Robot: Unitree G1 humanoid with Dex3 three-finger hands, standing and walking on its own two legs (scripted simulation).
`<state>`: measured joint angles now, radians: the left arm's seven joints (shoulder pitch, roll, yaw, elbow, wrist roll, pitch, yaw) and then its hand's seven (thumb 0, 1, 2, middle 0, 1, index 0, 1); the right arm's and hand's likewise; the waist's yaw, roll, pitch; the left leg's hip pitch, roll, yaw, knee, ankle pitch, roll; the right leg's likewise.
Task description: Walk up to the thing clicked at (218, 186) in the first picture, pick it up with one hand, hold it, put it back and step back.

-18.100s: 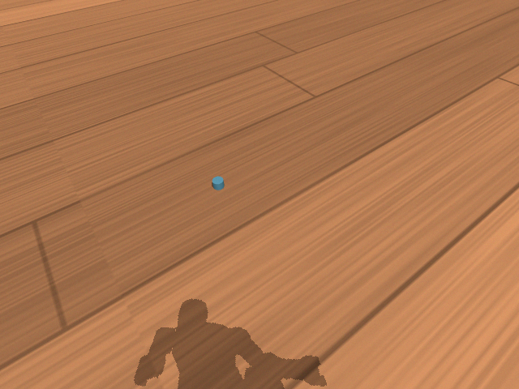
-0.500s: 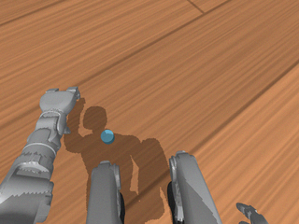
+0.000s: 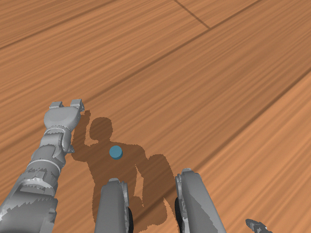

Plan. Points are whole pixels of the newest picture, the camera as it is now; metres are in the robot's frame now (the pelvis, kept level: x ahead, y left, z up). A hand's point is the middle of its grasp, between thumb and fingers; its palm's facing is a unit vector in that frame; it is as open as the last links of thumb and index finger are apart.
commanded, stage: go down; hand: left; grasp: from above
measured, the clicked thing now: (116, 152) +0.46 +0.15 -0.52
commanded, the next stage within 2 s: approach in 1.46 s
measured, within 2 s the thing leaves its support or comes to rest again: neither
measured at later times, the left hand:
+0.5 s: hand (65, 132) +0.42 +0.23 -0.08, palm faces -0.43 +0.01 -0.90, open 14.0 cm
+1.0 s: hand (66, 133) +0.41 +0.22 -0.07, palm faces -0.43 +0.00 -0.90, open 13.8 cm
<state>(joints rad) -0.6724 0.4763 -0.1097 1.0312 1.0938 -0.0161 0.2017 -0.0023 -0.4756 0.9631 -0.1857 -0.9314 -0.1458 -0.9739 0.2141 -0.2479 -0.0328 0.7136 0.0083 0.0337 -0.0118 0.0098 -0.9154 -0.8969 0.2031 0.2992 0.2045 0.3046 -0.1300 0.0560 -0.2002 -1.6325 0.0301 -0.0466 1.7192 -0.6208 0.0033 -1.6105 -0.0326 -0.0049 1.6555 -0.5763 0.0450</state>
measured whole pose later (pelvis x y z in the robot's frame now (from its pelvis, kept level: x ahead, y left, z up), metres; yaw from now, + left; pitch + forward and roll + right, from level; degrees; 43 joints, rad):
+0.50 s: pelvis +0.01 +0.00 +0.03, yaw +0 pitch +29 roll -3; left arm -0.61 0.45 -0.10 1.04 1.12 -0.01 0.25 0.00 -0.52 1.01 -0.14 -0.97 -0.10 -1.01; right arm 0.21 -0.24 -0.05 0.72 0.00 0.02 -0.02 0.01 -0.92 -0.90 0.20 0.30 0.20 0.30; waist -0.12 0.04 -0.20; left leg -1.51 0.03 -0.04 1.61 -0.61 0.00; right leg -1.49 -0.03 -0.01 1.55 -0.57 0.04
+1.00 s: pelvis +0.03 +0.00 +0.05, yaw +0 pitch +29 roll -3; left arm -0.55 0.41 -0.11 1.02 1.11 0.00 0.29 0.00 -0.49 0.99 -0.19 -0.92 -0.14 -0.97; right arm 0.22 -0.24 -0.05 0.73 -0.01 0.03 -0.03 0.01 -0.92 -0.90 0.20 0.30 0.20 0.30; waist -0.12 0.04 -0.19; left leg -1.42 0.04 -0.03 1.53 -0.61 0.00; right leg -1.41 -0.03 0.00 1.47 -0.57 0.04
